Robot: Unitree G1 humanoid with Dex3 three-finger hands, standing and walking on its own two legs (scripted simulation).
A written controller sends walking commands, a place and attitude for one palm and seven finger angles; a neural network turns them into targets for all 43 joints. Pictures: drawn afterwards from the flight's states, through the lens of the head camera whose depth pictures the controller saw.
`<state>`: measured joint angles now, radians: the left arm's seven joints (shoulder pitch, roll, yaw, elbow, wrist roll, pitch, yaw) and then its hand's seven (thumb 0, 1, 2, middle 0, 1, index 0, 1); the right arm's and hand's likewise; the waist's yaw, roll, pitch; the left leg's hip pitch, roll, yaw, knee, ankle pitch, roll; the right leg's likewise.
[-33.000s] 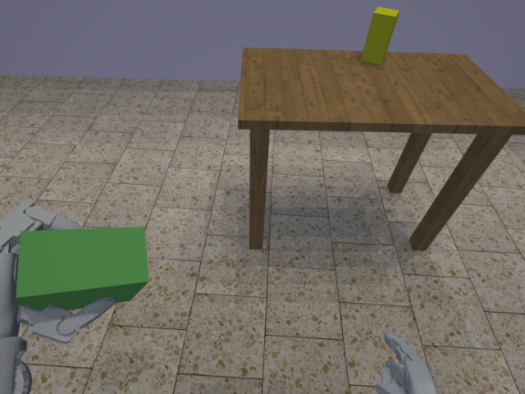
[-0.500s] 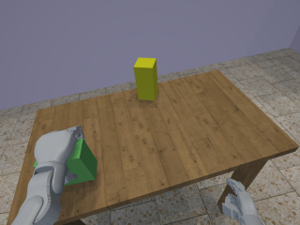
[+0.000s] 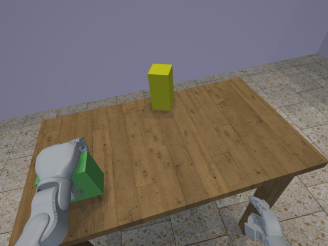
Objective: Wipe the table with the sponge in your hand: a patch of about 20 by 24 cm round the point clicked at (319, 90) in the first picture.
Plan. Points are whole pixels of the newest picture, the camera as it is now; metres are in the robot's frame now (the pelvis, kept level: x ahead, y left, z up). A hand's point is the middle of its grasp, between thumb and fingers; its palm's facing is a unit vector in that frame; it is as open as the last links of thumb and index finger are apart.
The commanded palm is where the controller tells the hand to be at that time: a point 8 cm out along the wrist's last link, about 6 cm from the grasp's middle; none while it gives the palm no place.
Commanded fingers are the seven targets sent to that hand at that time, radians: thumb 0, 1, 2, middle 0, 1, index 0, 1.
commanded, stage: move the sponge above the wiping area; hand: left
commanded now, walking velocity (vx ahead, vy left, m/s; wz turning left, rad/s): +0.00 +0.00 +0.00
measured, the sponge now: (76, 182) +0.24 +0.28 +0.03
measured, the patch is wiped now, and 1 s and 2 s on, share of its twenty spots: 0.00 0.00 0.00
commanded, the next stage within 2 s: none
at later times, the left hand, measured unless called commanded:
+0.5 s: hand (71, 172) +0.23 +0.27 +0.08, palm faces +0.06 -0.09 -0.99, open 10.4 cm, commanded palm +0.20 +0.26 +0.15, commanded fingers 0.00 0.10 1.30 -1.20 -1.60 -1.20 -1.60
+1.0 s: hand (72, 173) +0.24 +0.27 +0.07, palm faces +0.00 -0.12 -0.99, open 10.4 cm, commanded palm +0.20 +0.26 +0.15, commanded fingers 0.00 0.10 1.30 -1.20 -1.60 -1.20 -1.60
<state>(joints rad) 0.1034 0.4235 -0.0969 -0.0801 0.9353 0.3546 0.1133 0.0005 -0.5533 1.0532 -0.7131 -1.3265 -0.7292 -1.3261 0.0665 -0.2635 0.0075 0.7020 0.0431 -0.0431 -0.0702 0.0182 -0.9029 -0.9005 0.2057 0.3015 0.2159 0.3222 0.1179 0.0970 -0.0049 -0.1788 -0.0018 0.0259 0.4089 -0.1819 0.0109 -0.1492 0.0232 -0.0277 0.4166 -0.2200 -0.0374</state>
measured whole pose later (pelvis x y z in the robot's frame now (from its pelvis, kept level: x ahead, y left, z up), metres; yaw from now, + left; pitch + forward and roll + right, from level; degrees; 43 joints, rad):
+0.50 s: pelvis -0.01 +0.00 +0.00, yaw +0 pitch -4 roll +0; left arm 0.08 0.43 -0.11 -0.08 0.93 0.42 0.06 0.00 -0.55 1.05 -0.71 -1.33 -0.73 -1.33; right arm 0.04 -0.27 0.02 0.72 0.05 -0.02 -0.07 0.02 -0.90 -0.90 0.21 0.30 0.20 0.31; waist 0.12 0.11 0.00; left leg -0.16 0.00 0.02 0.39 -0.17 0.01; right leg -0.13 0.03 -0.03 0.41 -0.21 -0.04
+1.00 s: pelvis +0.00 +0.00 +0.00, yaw +0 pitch -3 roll +0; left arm 0.11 0.44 -0.11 -0.10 0.92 0.38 0.02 0.00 -0.55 1.05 -0.71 -1.33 -0.73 -1.33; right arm 0.06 -0.28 0.02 0.70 0.05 -0.05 -0.07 0.02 -0.90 -0.90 0.21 0.30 0.23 0.33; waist 0.11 0.10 0.01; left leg -0.17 -0.01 0.02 0.40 -0.18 0.01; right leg -0.13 0.02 -0.03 0.40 -0.22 -0.04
